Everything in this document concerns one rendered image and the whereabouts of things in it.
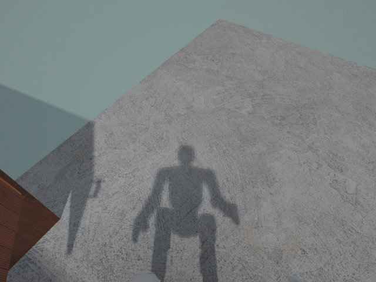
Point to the cupboard door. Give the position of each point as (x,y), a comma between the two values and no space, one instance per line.
(10,207)

